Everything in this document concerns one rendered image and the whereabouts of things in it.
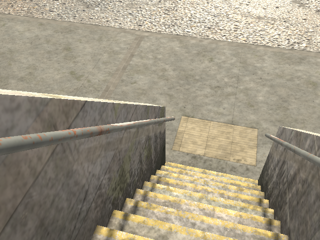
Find stairs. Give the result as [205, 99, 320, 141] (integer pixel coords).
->
[91, 161, 289, 240]

